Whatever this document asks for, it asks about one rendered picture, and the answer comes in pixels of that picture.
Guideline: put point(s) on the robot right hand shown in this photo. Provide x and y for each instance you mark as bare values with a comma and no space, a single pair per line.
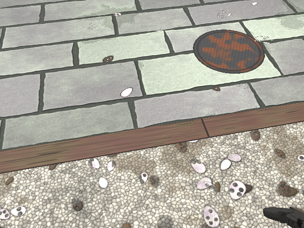
293,217

